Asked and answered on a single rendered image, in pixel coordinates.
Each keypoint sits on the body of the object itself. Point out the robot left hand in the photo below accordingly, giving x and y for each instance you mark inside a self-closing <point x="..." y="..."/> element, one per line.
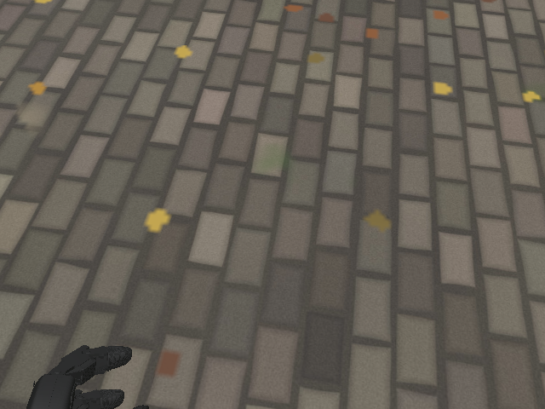
<point x="56" y="390"/>

